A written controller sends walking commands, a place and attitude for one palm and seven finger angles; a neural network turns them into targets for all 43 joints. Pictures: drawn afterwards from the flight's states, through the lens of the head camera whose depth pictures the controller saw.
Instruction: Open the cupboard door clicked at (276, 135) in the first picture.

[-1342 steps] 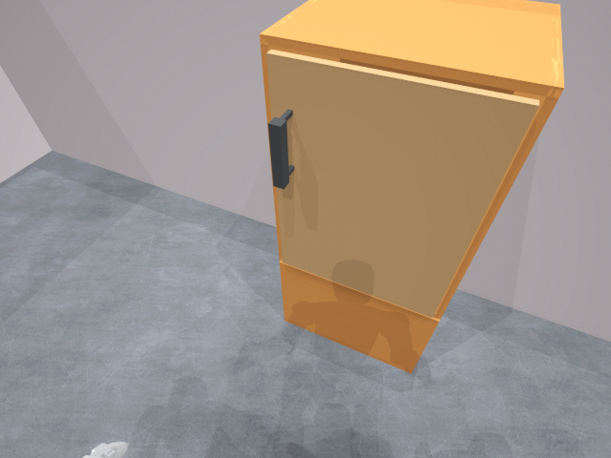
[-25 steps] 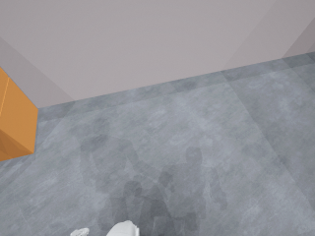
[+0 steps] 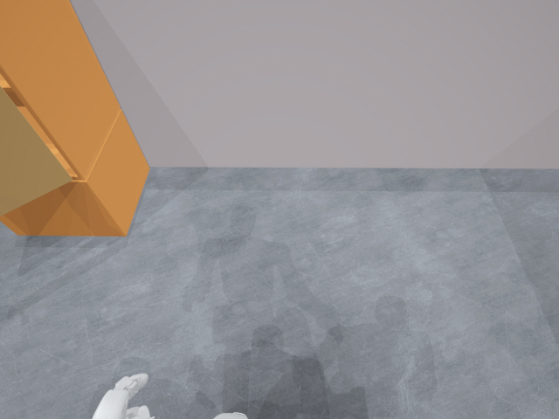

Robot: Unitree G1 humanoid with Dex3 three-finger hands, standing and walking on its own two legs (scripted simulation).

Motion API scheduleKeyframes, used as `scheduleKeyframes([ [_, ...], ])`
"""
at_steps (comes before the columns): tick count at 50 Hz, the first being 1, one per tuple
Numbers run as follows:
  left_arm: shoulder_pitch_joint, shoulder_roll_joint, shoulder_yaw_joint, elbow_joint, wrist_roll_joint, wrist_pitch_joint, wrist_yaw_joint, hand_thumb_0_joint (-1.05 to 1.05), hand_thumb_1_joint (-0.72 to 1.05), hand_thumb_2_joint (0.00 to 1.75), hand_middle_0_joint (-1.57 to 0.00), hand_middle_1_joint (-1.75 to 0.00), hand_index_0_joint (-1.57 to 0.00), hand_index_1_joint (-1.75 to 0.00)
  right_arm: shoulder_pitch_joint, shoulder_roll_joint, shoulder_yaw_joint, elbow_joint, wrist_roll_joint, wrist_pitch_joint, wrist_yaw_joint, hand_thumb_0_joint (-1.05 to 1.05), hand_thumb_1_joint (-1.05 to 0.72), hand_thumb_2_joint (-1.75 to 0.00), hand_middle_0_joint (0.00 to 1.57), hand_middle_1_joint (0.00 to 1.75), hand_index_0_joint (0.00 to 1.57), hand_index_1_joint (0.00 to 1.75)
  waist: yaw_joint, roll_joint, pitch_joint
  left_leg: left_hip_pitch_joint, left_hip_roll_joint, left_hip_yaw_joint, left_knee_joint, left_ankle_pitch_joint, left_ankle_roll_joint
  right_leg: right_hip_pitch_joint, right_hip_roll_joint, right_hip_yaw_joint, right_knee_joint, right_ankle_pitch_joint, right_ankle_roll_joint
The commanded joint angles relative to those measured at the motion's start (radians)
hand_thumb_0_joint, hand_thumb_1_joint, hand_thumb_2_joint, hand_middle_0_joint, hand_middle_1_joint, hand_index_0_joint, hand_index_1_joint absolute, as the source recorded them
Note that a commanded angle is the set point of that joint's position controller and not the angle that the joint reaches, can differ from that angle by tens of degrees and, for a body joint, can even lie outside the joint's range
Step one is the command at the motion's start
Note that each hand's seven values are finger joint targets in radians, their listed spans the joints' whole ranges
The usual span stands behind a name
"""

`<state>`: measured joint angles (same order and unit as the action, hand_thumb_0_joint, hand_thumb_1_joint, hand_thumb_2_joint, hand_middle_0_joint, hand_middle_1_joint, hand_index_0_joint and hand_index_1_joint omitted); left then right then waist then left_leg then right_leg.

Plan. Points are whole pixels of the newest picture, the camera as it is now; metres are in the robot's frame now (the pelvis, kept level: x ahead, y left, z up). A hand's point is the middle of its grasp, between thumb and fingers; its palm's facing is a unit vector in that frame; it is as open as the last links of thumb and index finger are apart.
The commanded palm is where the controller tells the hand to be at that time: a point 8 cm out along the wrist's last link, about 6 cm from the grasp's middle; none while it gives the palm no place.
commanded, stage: turn to face it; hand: left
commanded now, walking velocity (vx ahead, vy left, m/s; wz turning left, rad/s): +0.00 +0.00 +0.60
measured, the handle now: out of the picture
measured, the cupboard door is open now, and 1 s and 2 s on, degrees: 41 41 41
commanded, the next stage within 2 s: take the last steps up to it in 0.94 s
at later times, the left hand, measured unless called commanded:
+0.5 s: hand out of the picture +0.01 +0.24 -0.17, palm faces +0.35 -0.90 -0.25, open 7.4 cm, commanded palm none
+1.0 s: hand out of the picture -0.03 +0.16 -0.15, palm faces +0.56 -0.80 -0.22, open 7.3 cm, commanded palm none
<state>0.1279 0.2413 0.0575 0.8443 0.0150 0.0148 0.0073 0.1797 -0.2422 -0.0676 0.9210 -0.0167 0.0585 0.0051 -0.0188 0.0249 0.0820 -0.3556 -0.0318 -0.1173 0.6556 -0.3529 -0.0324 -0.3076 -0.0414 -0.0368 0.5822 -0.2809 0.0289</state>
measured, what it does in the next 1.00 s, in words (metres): steps on the spot, turning left: left foot, then right foot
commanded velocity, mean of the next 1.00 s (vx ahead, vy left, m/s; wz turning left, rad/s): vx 0.00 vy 0.00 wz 0.47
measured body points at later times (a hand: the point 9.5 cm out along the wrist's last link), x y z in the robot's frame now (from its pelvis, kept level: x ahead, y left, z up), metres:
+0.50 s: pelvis +0.01 +0.01 +0.01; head +0.05 +0.04 +0.45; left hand -0.01 +0.29 -0.15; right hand +0.19 -0.21 -0.12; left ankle -0.01 +0.12 -0.73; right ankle +0.03 -0.14 -0.66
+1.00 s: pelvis +0.03 -0.02 +0.01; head +0.08 +0.00 +0.46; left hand -0.06 +0.20 -0.13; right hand +0.25 -0.19 -0.13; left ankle -0.05 +0.07 -0.69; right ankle +0.08 -0.13 -0.73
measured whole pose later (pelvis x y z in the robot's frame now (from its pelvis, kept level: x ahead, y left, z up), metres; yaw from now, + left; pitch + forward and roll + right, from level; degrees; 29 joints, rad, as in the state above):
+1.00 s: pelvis +0.03 -0.02 +0.01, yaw +33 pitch +1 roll +2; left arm 0.25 0.18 0.04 0.92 0.03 0.00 0.02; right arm 0.12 -0.23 -0.06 0.96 -0.01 0.06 0.02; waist 0.01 -0.03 0.10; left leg -0.35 0.00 0.05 0.77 -0.45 -0.06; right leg -0.21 -0.12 -0.16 0.51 -0.30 0.01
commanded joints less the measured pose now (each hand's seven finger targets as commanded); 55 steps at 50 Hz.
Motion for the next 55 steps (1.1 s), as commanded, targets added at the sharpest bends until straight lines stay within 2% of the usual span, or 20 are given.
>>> scheduleKeyframes([
  [1, 0.082, 0.192, 0.039, -0.048, 0.01, -0.022, 0.029, 0.0, 0.9, 0.9, -0.2, -0.3, -0.2, -0.3, -0.042, -0.127, -0.044, -0.102, 0.003, -0.016, 0.009, 0.0, -0.9, -0.9, 0.2, 0.3, 0.2, 0.3, 0.032, -0.247, -0.1, -0.222, 0.033, 0.024, 0.561, -0.186, -0.003, 0.12, -0.399, 0.308, -0.334, 0.073, -0.183],
  [5, 0.014, 0.13, 0.022, -0.067, 0.007, -0.021, 0.025, 0.0, 0.9, 0.9, -0.2, -0.3, -0.2, -0.3, -0.042, -0.081, -0.031, -0.075, 0.002, -0.002, 0.026, 0.0, -0.9, -0.9, 0.2, 0.3, 0.2, 0.3, -0.003, -0.255, -0.073, -0.196, 0.063, 0.124, 0.492, -0.085, -0.04, 0.142, -0.27, 0.034, -0.262, 0.332, -0.127],
  [11, 0.15, 0.195, 0.046, -0.012, 0.015, -0.024, 0.022, 0.0, 0.9, 0.9, -0.2, -0.3, -0.2, -0.3, -0.117, -0.043, -0.007, -0.097, 0.011, -0.02, 0.03, 0.0, -0.9, -0.9, 0.2, 0.3, 0.2, 0.3, 0.068, -0.232, -0.132, -0.09, 0.035, 0.228, 0.103, -0.114, -0.033, 0.295, -0.318, -0.021, -0.135, 0.614, -0.135],
  [14, 0.123, 0.201, 0.052, -0.01, 0.006, -0.019, 0.014, 0.0, 0.9, 0.9, -0.2, -0.3, -0.2, -0.3, -0.043, -0.07, -0.011, -0.085, 0.008, -0.028, 0.026, 0.0, -0.9, -0.9, 0.2, 0.3, 0.2, 0.3, 0.021, -0.221, -0.159, 0.066, 0.026, 0.239, -0.107, 0.046, -0.014, 0.23, -0.307, -0.08, -0.034, 0.536, -0.078],
  [15, 0.105, 0.19, 0.051, -0.02, -0.002, -0.015, 0.011, 0.0, 0.9, 0.9, -0.2, -0.3, -0.2, -0.3, 0.013, -0.108, -0.022, -0.072, 0.005, -0.034, 0.024, 0.0, -0.9, -0.9, 0.2, 0.3, 0.2, 0.3, -0.017, -0.15, -0.183, 0.206, 0.049, 0.204, -0.216, 0.187, 0.003, 0.131, -0.292, -0.114, 0.069, 0.448, -0.035],
  [17, 0.028, 0.076, 0.019, -0.09, -0.008, 0.0, 0.005, 0.0, 0.9, 0.9, -0.2, -0.3, -0.2, -0.3, 0.144, -0.296, -0.069, -0.052, -0.006, -0.038, 0.002, 0.0, -0.9, -0.9, 0.2, 0.3, 0.2, 0.3, -0.092, 0.285, -0.219, 0.393, 0.448, -0.335, -0.29, 0.758, 0.251, -0.284, -0.075, -0.102, 0.473, -0.415, 0.076],
  [18, -0.024, 0.108, 0.018, -0.101, -0.001, 0.01, 0.008, 0.0, 0.9, 0.9, -0.2, -0.3, -0.2, -0.3, 0.169, -0.286, -0.064, -0.034, -0.006, -0.034, -0.004, 0.0, -0.9, -0.9, 0.2, 0.3, 0.2, 0.3, -0.092, 0.152, -0.2, 0.359, 0.459, -0.278, -0.264, 0.706, 0.285, -0.289, -0.097, 0.007, 0.553, -0.371, 0.056],
  [22, 0.022, 0.098, 0.029, -0.037, 0.003, 0.019, 0.001, 0.0, 0.9, 0.9, -0.2, -0.3, -0.2, -0.3, -0.001, -0.203, -0.038, -0.074, -0.007, -0.047, -0.023, 0.0, -0.9, -0.9, 0.2, 0.3, 0.2, 0.3, -0.008, 0.176, -0.139, 0.223, 0.277, -0.134, -0.292, 0.512, 0.196, -0.261, -0.074, 0.047, 0.557, -0.157, 0.06],
  [29, 0.03, 0.079, 0.02, -0.035, -0.003, 0.015, 0.0, 0.0, 0.9, 0.9, -0.2, -0.3, -0.2, -0.3, -0.013, -0.201, -0.043, -0.073, -0.012, -0.038, -0.017, 0.0, -0.9, -0.9, 0.2, 0.3, 0.2, 0.3, -0.002, 0.116, -0.132, 0.143, 0.24, -0.163, -0.284, 0.395, 0.188, -0.08, 0.0, 0.005, 0.232, -0.16, 0.052],
  [32, 0.126, 0.087, 0.025, -0.012, -0.006, 0.004, 0.005, 0.0, 0.9, 0.9, -0.2, -0.3, -0.2, -0.3, -0.065, -0.192, -0.044, -0.086, -0.004, -0.03, -0.015, 0.0, -0.9, -0.9, 0.2, 0.3, 0.2, 0.3, 0.046, 0.139, -0.135, 0.028, 0.203, -0.164, -0.214, 0.352, 0.154, 0.116, 0.028, -0.013, -0.004, -0.019, 0.041],
  [33, 0.169, 0.118, 0.034, -0.002, -0.001, -0.006, 0.009, 0.0, 0.9, 0.9, -0.2, -0.3, -0.2, -0.3, -0.082, -0.167, -0.041, -0.092, 0.003, -0.029, -0.011, 0.0, -0.9, -0.9, 0.2, 0.3, 0.2, 0.3, 0.071, 0.06, -0.141, -0.051, 0.153, -0.134, -0.149, 0.259, 0.112, 0.225, -0.004, 0.017, -0.141, 0.047, 0.034],
  [35, 0.192, 0.259, 0.056, -0.01, 0.018, -0.021, 0.021, 0.0, 0.9, 0.9, -0.2, -0.3, -0.2, -0.3, -0.09, -0.086, -0.029, -0.127, 0.011, -0.03, -0.001, 0.0, -0.9, -0.9, 0.2, 0.3, 0.2, 0.3, 0.091, -0.359, -0.126, -0.246, -0.044, 0.08, 0.324, -0.267, -0.005, 0.239, -0.446, 0.465, -0.354, 0.12, -0.153],
  [37, 0.091, 0.161, 0.033, -0.029, 0.009, -0.026, 0.028, 0.0, 0.9, 0.9, -0.2, -0.3, -0.2, -0.3, -0.059, -0.117, -0.038, -0.086, 0.0, -0.014, 0.006, 0.0, -0.9, -0.9, 0.2, 0.3, 0.2, 0.3, 0.027, -0.28, -0.067, -0.231, 0.038, 0.012, 0.545, -0.164, 0.005, 0.099, -0.362, 0.318, -0.337, 0.105, -0.173],
  [40, 0.06, 0.12, 0.019, -0.032, 0.004, -0.029, 0.023, 0.0, 0.9, 0.9, -0.2, -0.3, -0.2, -0.3, -0.042, -0.077, -0.026, -0.052, 0.001, -0.005, 0.017, 0.0, -0.9, -0.9, 0.2, 0.3, 0.2, 0.3, 0.003, -0.244, -0.078, -0.202, 0.047, 0.085, 0.533, -0.071, -0.024, 0.144, -0.254, 0.102, -0.262, 0.354, -0.133],
  [47, 0.192, 0.166, 0.035, 0.038, 0.016, -0.034, 0.023, 0.0, 0.9, 0.9, -0.2, -0.3, -0.2, -0.3, -0.11, -0.022, 0.004, -0.049, 0.013, -0.026, 0.012, 0.0, -0.9, -0.9, 0.2, 0.3, 0.2, 0.3, 0.07, -0.23, -0.132, -0.074, 0.02, 0.19, 0.102, -0.121, -0.022, 0.302, -0.285, 0.053, -0.166, 0.644, -0.159],
  [50, 0.177, 0.163, 0.037, 0.061, 0.008, -0.031, 0.021, 0.0, 0.9, 0.9, -0.2, -0.3, -0.2, -0.3, -0.05, -0.028, 0.009, -0.021, 0.012, -0.037, 0.004, 0.0, -0.9, -0.9, 0.2, 0.3, 0.2, 0.3, 0.035, -0.232, -0.141, 0.071, 0.013, 0.202, -0.122, 0.03, -0.009, 0.255, -0.262, 0.016, -0.097, 0.615, -0.111],
  [52, 0.153, 0.112, 0.026, 0.051, -0.009, -0.021, 0.016, 0.0, 0.9, 0.9, -0.2, -0.3, -0.2, -0.3, 0.025, -0.111, -0.006, 0.005, 0.003, -0.054, -0.003, 0.0, -0.9, -0.9, 0.2, 0.3, 0.2, 0.3, -0.008, -0.027, -0.183, 0.33, 0.146, 0.069, -0.279, 0.343, 0.044, 0.042, -0.179, -0.063, 0.049, 0.303, -0.016],
  [53, 0.141, 0.053, 0.01, 0.029, -0.014, -0.016, 0.011, 0.0, 0.9, 0.9, -0.2, -0.3, -0.2, -0.3, 0.062, -0.186, -0.024, 0.006, -0.005, -0.054, -0.008, 0.0, -0.9, -0.9, 0.2, 0.3, 0.2, 0.3, -0.023, 0.221, -0.189, 0.392, 0.356, -0.192, -0.293, 0.54, 0.158, -0.136, -0.077, -0.104, 0.204, -0.214, 0.042],
  [54, 0.089, 0.055, 0.007, 0.011, -0.006, -0.002, 0.013, 0.0, 0.9, 0.9, -0.2, -0.3, -0.2, -0.3, 0.091, -0.221, -0.028, 0.015, -0.013, -0.04, -0.017, 0.0, -0.9, -0.9, 0.2, 0.3, 0.2, 0.3, -0.049, 0.226, -0.175, 0.329, 0.417, -0.238, -0.322, 0.481, 0.26, -0.165, -0.054, -0.04, 0.351, -0.379, 0.032],
  [55, 0.067, 0.064, 0.014, -0.002, 0.002, 0.001, 0.005, 0.0, 0.9, 0.9, -0.2, -0.3, -0.2, -0.3, 0.085, -0.21, -0.023, 0.007, -0.017, -0.039, -0.021, 0.0, -0.9, -0.9, 0.2, 0.3, 0.2, 0.3, -0.041, 0.164, -0.125, 0.274, 0.409, -0.216, -0.355, 0.275, 0.279, -0.203, -0.059, -0.019, 0.433, -0.342, 0.02],
])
